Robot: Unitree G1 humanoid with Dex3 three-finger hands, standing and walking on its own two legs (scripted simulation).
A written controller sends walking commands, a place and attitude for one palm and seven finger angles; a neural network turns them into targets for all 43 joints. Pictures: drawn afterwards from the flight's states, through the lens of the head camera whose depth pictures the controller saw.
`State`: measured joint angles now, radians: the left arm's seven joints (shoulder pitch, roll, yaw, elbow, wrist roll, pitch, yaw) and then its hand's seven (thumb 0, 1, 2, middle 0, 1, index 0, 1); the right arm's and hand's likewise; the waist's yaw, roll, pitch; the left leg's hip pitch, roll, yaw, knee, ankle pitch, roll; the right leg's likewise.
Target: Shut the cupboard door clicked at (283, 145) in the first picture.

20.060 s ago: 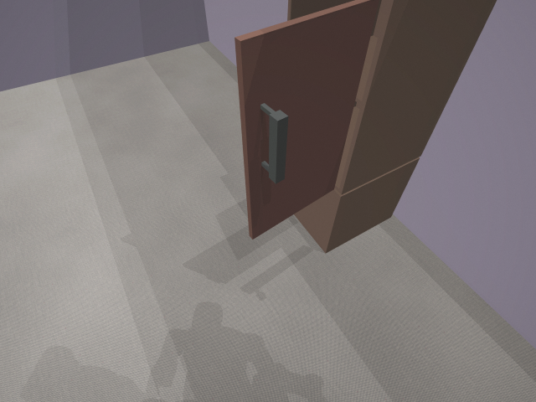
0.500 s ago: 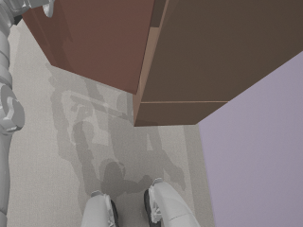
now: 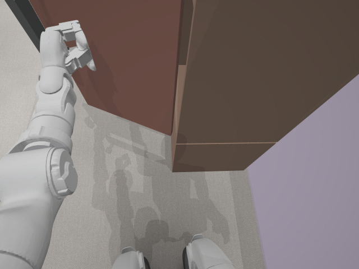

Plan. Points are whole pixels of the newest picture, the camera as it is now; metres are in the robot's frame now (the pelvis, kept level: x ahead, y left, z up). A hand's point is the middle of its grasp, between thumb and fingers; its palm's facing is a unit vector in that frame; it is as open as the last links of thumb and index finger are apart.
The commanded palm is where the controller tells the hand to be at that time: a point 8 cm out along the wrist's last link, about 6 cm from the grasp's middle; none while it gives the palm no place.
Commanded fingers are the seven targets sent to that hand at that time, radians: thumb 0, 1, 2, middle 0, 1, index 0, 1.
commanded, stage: pull the fist back off the door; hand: left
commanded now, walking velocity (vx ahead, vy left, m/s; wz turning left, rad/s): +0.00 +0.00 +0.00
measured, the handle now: (44, 28) +0.66 +0.20 +0.09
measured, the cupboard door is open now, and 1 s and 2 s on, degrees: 66 66 66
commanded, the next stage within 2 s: draw the hand back to the body in 0.36 s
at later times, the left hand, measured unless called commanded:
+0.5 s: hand (87, 79) +0.49 +0.10 +0.10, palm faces +0.00 -1.00 -0.02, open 3.1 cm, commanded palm +0.46 +0.16 +0.10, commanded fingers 0.00 0.90 0.90 -1.30 -1.50 -1.30 -1.50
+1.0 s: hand (28, 132) +0.36 +0.17 +0.15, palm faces -0.01 -1.00 -0.04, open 3.1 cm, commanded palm +0.32 +0.23 +0.16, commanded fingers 0.00 0.90 0.90 -1.11 -1.29 -1.11 -1.29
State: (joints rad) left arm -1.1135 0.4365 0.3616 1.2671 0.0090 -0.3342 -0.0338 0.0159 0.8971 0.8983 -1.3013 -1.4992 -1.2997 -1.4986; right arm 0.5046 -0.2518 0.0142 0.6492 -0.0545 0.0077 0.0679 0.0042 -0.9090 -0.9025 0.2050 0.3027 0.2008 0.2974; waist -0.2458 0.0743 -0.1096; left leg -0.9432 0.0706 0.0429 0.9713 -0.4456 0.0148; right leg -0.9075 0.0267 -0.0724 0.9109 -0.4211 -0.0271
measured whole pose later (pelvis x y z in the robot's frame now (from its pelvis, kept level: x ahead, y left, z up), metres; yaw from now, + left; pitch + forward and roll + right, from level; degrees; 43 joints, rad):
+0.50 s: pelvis -0.01 +0.00 +0.01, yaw +1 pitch +19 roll -1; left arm -0.94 0.29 0.26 1.19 -0.06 -0.42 -0.04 0.02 0.90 0.90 -1.30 -1.50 -1.30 -1.50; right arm 0.35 -0.26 -0.01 0.66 -0.02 0.00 0.03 0.01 -0.91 -0.90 0.20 0.30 0.20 0.30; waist -0.16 0.05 -0.12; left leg -0.84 0.04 0.05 0.94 -0.43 0.01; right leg -0.81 0.00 -0.07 0.92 -0.43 -0.03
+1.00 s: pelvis +0.00 +0.00 +0.04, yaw +1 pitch +6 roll +0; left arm -0.34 0.26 0.19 0.55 -0.22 -0.25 -0.20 0.02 0.90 0.90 -1.28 -1.47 -1.28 -1.47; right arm 0.29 -0.27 0.00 0.63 0.06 -0.03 -0.04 0.01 -0.91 -0.90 0.20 0.30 0.20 0.30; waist -0.04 0.05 -0.09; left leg -0.46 0.03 0.06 0.70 -0.35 0.01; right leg -0.45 0.00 -0.05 0.68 -0.35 -0.02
